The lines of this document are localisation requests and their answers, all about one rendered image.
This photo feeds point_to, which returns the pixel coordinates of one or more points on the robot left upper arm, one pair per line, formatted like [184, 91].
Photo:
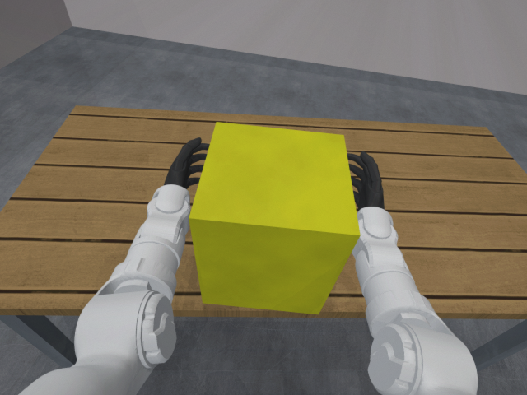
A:
[120, 339]

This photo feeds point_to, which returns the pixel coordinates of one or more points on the robot left hand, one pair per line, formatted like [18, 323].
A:
[181, 168]

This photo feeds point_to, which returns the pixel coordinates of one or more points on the table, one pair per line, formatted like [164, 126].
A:
[457, 198]

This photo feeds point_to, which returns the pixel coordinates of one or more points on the robot right hand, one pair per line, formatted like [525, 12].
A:
[370, 191]

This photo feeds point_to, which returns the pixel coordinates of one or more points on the robot right upper arm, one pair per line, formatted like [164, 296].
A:
[410, 360]

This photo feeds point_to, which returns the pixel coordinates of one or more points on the robot left forearm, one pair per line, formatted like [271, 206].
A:
[157, 248]

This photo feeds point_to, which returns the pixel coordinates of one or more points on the carton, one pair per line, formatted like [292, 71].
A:
[274, 218]

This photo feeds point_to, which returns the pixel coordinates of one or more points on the robot right forearm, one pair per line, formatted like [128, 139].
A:
[385, 280]

